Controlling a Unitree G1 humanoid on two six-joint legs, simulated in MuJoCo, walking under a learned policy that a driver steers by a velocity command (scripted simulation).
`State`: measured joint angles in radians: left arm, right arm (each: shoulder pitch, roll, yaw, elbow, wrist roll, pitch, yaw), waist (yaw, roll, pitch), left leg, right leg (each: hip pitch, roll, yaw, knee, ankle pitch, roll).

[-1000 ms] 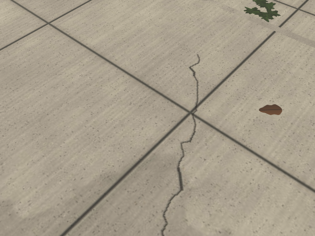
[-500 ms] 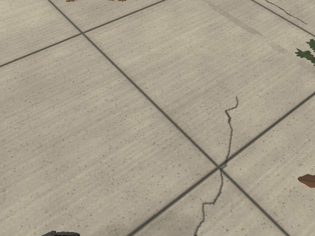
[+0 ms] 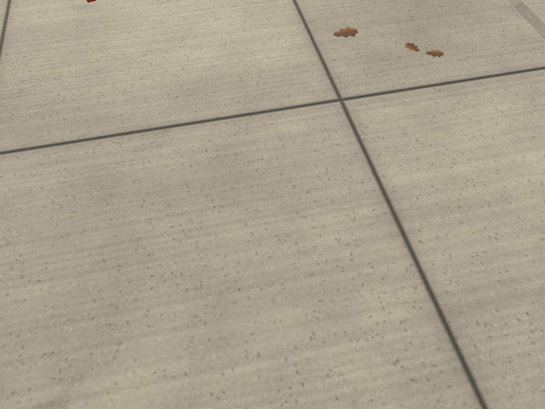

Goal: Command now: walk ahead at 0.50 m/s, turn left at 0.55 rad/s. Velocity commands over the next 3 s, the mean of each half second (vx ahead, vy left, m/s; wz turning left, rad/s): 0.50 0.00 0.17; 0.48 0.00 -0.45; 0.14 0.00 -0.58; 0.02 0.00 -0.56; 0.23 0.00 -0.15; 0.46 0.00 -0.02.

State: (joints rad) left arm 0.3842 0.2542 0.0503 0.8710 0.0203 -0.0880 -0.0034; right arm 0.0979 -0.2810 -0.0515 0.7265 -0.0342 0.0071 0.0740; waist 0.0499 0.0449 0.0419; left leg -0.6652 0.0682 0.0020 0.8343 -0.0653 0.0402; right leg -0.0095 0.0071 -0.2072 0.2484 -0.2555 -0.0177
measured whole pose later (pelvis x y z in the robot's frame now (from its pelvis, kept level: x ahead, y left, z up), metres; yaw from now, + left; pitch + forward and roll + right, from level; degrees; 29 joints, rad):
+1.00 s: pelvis +0.55 +0.02 +0.00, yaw -14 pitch +1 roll +0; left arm 0.36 0.27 0.07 0.87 0.00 -0.04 -0.01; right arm 0.12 -0.26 -0.02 0.75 -0.04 -0.04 0.01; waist 0.03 0.03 0.05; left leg -0.65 0.11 -0.06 0.88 -0.17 -0.05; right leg -0.14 0.14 0.08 0.34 -0.21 -0.12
